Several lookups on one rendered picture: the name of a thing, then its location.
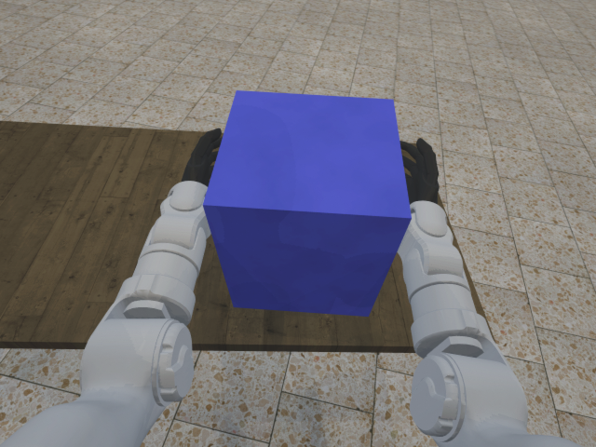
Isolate table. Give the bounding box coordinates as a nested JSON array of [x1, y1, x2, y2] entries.
[[0, 121, 495, 353]]

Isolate robot right forearm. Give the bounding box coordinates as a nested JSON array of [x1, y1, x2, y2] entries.
[[397, 201, 528, 422]]

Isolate right robot hand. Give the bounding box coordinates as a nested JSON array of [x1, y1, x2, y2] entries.
[[400, 138, 440, 205]]

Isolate left robot hand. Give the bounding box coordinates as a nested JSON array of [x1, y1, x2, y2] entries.
[[182, 129, 223, 187]]

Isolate left robot upper arm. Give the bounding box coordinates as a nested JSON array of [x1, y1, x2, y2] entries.
[[0, 318, 194, 447]]

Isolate carton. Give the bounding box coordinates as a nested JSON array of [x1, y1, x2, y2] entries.
[[203, 90, 412, 317]]

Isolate robot left forearm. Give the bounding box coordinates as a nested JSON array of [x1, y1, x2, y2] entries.
[[79, 181, 211, 392]]

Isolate right robot upper arm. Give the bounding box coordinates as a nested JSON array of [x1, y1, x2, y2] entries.
[[410, 352, 582, 447]]

